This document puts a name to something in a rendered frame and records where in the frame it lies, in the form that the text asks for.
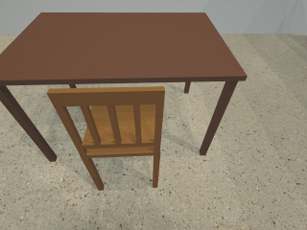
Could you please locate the table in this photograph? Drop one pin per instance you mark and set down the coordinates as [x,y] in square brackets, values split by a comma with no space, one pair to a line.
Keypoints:
[118,47]

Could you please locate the chair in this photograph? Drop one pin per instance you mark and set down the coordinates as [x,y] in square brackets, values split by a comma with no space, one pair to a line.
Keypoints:
[122,122]

